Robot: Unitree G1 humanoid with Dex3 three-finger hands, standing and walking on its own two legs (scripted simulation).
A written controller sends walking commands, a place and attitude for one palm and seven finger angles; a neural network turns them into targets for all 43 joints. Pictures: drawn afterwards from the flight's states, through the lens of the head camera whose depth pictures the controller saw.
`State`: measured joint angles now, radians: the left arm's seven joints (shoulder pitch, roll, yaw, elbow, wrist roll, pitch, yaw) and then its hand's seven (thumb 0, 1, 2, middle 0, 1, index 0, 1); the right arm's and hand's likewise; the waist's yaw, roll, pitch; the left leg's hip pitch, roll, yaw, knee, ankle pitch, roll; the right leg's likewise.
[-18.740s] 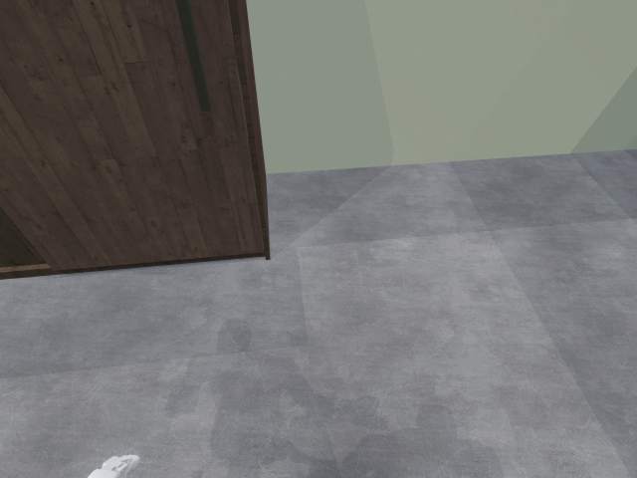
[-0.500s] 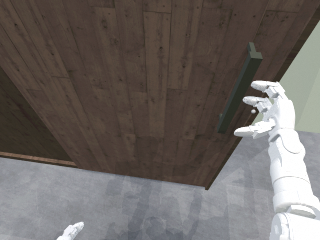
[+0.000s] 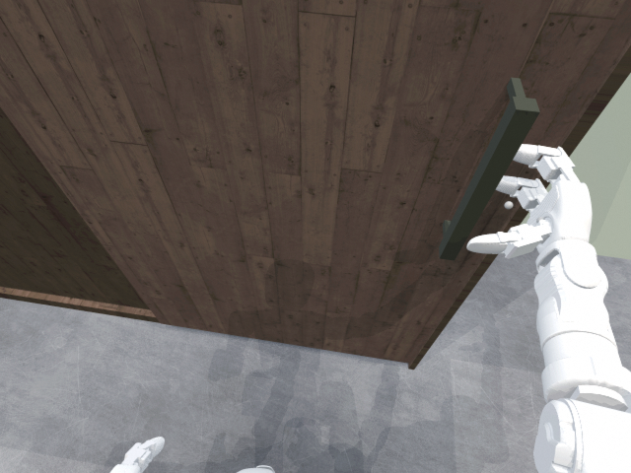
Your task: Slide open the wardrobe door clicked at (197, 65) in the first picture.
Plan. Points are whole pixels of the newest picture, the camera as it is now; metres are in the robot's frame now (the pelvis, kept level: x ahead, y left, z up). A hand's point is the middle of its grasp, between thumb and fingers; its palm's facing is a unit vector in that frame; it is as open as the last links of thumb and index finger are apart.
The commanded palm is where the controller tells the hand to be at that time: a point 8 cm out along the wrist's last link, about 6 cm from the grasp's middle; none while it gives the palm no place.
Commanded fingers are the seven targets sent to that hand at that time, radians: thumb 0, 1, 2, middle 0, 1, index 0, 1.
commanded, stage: feel for the door with the fingertips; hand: right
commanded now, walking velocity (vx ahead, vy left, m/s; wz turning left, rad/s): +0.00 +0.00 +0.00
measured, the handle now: (475, 183) +0.49 -0.16 +0.10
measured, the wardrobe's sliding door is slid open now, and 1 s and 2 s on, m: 0.00 0.00 0.00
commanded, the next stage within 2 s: slide the fingers in behind the handle in 0.12 s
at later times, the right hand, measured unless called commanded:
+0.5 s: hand (508, 209) +0.44 -0.19 +0.11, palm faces +0.06 +1.00 +0.00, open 13.9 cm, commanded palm +0.41 -0.24 +0.11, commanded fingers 0.00 0.50 -0.30 0.30 1.20 0.30 1.20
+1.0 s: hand (491, 209) +0.44 -0.17 +0.11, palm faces +0.03 +1.00 +0.02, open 14.0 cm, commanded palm +0.40 -0.22 +0.11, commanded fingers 0.00 0.50 -0.30 0.30 1.20 0.30 1.20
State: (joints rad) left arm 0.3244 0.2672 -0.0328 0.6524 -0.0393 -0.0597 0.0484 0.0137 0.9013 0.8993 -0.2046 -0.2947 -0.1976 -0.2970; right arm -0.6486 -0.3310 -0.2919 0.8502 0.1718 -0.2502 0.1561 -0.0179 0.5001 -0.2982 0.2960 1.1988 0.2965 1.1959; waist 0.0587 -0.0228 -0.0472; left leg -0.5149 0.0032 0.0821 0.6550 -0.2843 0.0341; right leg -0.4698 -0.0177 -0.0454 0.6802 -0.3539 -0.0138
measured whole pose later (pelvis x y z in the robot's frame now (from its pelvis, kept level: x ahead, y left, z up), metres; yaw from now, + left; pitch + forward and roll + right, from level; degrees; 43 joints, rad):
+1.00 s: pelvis +0.01 -0.02 +0.00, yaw +0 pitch +9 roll +1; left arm 0.34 0.25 -0.02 0.65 -0.03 -0.06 0.01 0.01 0.90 0.90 -0.20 -0.29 -0.20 -0.30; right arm -0.61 -0.24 -0.22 0.78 0.16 -0.24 0.09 -0.02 0.50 -0.30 0.30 1.20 0.30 1.20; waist 0.05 -0.02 -0.08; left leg -0.52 0.02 0.07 0.66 -0.29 0.01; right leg -0.48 0.00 -0.06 0.70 -0.38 -0.04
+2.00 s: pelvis +0.00 +0.00 +0.00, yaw +0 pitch +8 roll +0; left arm 0.34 0.25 -0.02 0.66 -0.02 -0.06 0.01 0.01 0.90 0.90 -0.20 -0.29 -0.20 -0.30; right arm -0.68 -0.21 -0.20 0.86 0.12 -0.26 0.00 -0.02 0.50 -0.30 0.31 1.21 0.30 1.20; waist 0.06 -0.03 -0.06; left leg -0.53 0.01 0.08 0.67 -0.29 0.04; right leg -0.48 -0.01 -0.05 0.68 -0.36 -0.01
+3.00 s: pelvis +0.00 -0.01 +0.00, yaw +1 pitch +8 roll +0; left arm 0.32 0.25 -0.03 0.65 -0.02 -0.05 0.02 0.01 0.90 0.90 -0.20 -0.29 -0.20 -0.30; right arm -0.60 -0.20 -0.21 0.77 0.13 -0.24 0.02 0.01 -0.68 -0.81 0.41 1.39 0.42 1.39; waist 0.06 -0.02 -0.06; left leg -0.49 0.00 0.06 0.64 -0.28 0.03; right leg -0.44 -0.01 -0.06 0.66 -0.36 -0.02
